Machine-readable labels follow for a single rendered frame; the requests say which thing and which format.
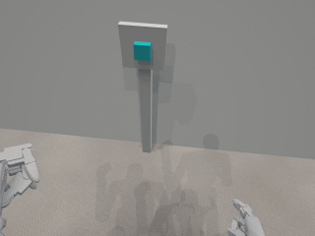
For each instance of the panel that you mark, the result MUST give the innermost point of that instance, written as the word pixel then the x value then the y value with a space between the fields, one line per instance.
pixel 156 34

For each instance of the button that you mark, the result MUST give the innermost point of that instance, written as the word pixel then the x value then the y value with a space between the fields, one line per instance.
pixel 142 50

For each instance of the robot right hand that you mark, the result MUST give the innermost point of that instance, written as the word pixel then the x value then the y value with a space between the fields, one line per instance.
pixel 250 226

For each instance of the robot left hand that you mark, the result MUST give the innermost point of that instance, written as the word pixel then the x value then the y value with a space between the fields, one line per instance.
pixel 18 161

